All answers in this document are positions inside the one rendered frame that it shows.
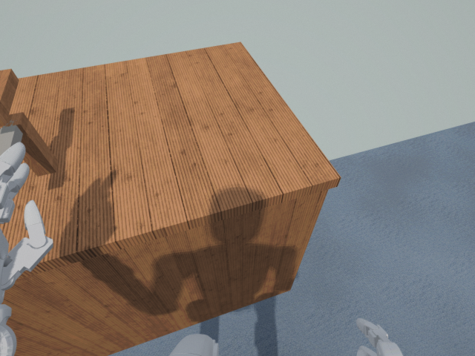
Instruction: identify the counter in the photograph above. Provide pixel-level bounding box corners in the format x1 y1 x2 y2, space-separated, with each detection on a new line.
0 42 341 356

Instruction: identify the left robot forearm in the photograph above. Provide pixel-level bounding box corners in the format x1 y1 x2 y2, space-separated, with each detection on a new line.
0 304 17 356

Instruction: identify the robot left hand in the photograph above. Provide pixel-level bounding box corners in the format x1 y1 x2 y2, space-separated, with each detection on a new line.
0 142 53 304

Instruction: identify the tap lever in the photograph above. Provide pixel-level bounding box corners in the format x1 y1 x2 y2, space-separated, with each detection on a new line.
0 119 23 156

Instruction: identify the robot right hand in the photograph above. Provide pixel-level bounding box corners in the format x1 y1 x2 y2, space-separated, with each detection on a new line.
356 318 403 356

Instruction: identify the robot left thigh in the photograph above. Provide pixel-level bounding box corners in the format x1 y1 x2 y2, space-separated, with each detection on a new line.
169 334 219 356

